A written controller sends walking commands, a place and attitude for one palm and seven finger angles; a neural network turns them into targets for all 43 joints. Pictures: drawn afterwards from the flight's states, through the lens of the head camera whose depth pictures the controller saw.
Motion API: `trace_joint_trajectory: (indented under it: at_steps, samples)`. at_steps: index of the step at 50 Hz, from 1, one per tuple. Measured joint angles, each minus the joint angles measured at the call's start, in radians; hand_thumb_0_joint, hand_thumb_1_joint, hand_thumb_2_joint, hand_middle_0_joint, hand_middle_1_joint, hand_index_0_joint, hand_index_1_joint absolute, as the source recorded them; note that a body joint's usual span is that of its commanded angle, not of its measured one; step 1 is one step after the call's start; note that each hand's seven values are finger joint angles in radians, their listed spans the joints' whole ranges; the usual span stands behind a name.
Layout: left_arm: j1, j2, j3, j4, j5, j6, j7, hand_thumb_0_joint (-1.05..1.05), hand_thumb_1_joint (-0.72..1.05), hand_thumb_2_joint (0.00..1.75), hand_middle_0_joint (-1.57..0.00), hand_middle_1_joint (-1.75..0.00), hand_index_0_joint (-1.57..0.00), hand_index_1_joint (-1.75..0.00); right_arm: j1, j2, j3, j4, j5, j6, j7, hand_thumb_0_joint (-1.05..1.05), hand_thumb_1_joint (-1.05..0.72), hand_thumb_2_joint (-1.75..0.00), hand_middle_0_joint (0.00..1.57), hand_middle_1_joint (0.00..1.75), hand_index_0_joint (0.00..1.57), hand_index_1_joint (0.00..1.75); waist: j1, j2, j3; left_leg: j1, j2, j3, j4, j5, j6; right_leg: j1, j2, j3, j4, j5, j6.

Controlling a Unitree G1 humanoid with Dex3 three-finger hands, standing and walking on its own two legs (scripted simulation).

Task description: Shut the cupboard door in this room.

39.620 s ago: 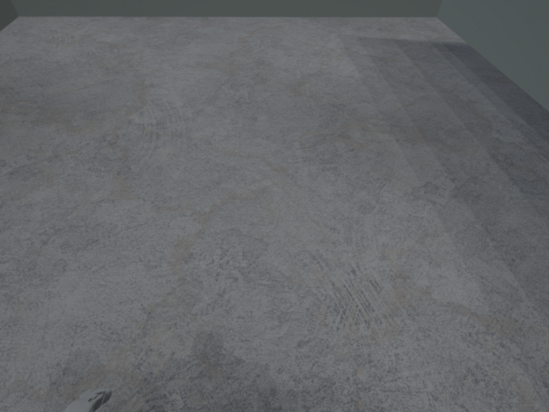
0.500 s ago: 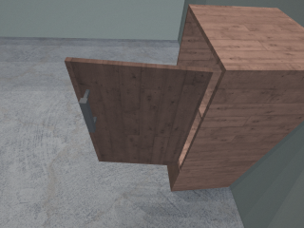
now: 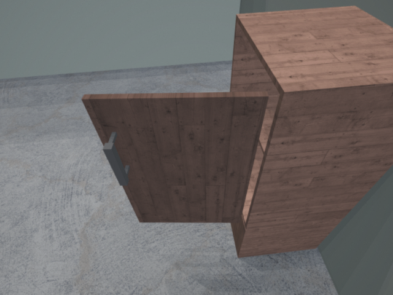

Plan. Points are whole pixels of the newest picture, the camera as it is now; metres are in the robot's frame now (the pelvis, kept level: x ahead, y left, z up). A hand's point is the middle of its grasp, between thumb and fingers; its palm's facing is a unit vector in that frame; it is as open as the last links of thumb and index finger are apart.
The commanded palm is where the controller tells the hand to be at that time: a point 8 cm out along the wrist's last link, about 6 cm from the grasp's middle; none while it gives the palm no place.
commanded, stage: look again from close up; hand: left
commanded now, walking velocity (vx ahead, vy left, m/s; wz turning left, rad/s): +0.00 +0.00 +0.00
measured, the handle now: (119, 159) +0.42 +0.23 +0.01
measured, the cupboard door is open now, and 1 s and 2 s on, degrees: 83 83 83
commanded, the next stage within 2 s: raise the hand and make a fist in 0.22 s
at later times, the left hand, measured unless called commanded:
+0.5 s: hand (124, 261) +0.19 +0.17 -0.03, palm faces +0.23 -0.96 -0.13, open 7.2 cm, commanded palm +0.11 +0.21 -0.06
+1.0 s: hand (133, 276) +0.17 +0.14 -0.02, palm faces -0.07 -1.00 -0.05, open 4.9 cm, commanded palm +0.12 +0.21 -0.03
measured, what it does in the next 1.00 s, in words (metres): lowers itself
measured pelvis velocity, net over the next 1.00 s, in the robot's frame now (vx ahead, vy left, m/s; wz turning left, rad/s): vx -0.05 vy -0.03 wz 0.05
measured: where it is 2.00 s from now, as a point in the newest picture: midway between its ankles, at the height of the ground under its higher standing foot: outside the picture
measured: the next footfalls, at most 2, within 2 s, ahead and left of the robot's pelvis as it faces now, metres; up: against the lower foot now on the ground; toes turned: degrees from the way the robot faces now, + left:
none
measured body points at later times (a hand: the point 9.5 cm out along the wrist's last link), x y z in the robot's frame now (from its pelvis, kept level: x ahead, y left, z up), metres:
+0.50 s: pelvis -0.01 -0.02 -0.01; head +0.00 -0.04 +0.44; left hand +0.18 +0.22 -0.02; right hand +0.08 -0.27 -0.14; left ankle -0.02 +0.09 -0.74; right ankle +0.01 -0.14 -0.74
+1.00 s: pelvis -0.05 -0.03 -0.11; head +0.02 -0.03 +0.34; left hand +0.16 +0.19 -0.02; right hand +0.19 -0.22 -0.17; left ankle -0.02 +0.09 -0.74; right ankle +0.01 -0.14 -0.74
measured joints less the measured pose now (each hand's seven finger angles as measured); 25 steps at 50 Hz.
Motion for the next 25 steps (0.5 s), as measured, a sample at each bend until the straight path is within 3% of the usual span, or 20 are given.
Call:
trace_joint_trajectory:
  at_steps: [17, 18, 19, 21, 23, 25]
  samples:
    - [-0.050, 0.005, 0.001, -0.004, 0.001, -0.008, 0.006, 0.00, 0.93, 0.90, -0.20, -0.30, -0.20, -0.30, -0.015, 0.025, 0.003, 0.048, 0.004, 0.004, -0.001, 0.00, -0.91, -0.90, 0.20, 0.30, 0.20, 0.30, -0.004, -0.031, 0.026, 0.009, 0.036, -0.007, -0.021, 0.008, -0.029, 0.020, 0.036, -0.010, -0.047, 0.018, -0.024]
    - [-0.004, 0.003, 0.052, -0.165, -0.022, 0.049, -0.006, 0.01, 0.92, 0.90, -0.21, -0.30, -0.20, -0.30, -0.005, 0.026, 0.006, 0.013, 0.005, -0.015, -0.015, 0.00, -0.91, -0.90, 0.20, 0.30, 0.20, 0.30, -0.006, -0.035, 0.040, -0.005, 0.039, -0.007, 0.005, -0.002, -0.030, 0.009, 0.038, -0.011, -0.029, 0.015, -0.024]
    - [0.054, 0.013, 0.061, -0.356, -0.055, 0.056, 0.002, 0.01, 0.92, 0.90, -0.21, -0.30, -0.20, -0.30, 0.017, 0.025, 0.011, -0.032, 0.016, -0.059, -0.039, 0.01, -0.91, -0.90, 0.20, 0.30, 0.20, 0.30, -0.002, -0.044, 0.042, -0.021, 0.039, -0.005, 0.029, -0.013, -0.030, -0.012, 0.037, -0.009, 0.003, 0.003, -0.026]
    - [0.125, 0.035, 0.044, -0.647, -0.114, 0.003, 0.040, 0.02, 0.92, 0.90, -0.21, -0.31, -0.21, -0.30, 0.054, 0.007, 0.012, -0.087, 0.032, -0.160, -0.060, 0.01, -0.91, -0.90, 0.20, 0.30, 0.21, 0.30, 0.002, -0.043, 0.014, -0.041, 0.034, -0.008, 0.058, -0.028, -0.032, -0.035, 0.031, -0.011, 0.044, -0.022, -0.028]
    - [0.110, 0.032, 0.041, -0.816, -0.144, -0.038, 0.059, 0.02, 0.92, 0.90, -0.22, -0.32, -0.21, -0.31, 0.062, -0.024, -0.004, -0.140, 0.040, -0.222, -0.050, 0.01, -0.91, -0.90, 0.20, 0.30, 0.21, 0.30, -0.017, -0.021, -0.022, -0.077, 0.028, -0.031, 0.096, -0.040, -0.032, -0.055, 0.022, -0.033, 0.070, -0.039, -0.027]
    - [0.043, 0.020, 0.064, -0.884, -0.159, -0.128, 0.041, 0.01, 0.92, 0.90, -0.24, -0.34, -0.23, -0.33, 0.037, -0.050, -0.022, -0.201, 0.033, -0.256, -0.035, 0.01, -0.91, -0.90, 0.20, 0.30, 0.21, 0.30, -0.040, -0.004, -0.056, -0.147, 0.021, -0.048, 0.158, -0.057, -0.031, -0.114, 0.012, -0.051, 0.123, -0.057, -0.027]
